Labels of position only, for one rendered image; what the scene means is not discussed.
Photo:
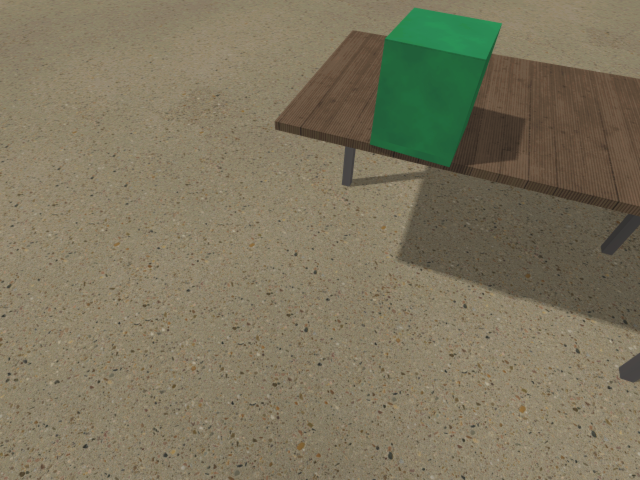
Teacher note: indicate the table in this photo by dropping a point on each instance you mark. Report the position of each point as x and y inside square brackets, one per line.
[557, 130]

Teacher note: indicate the carton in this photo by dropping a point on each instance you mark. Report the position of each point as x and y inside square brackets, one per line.
[432, 68]

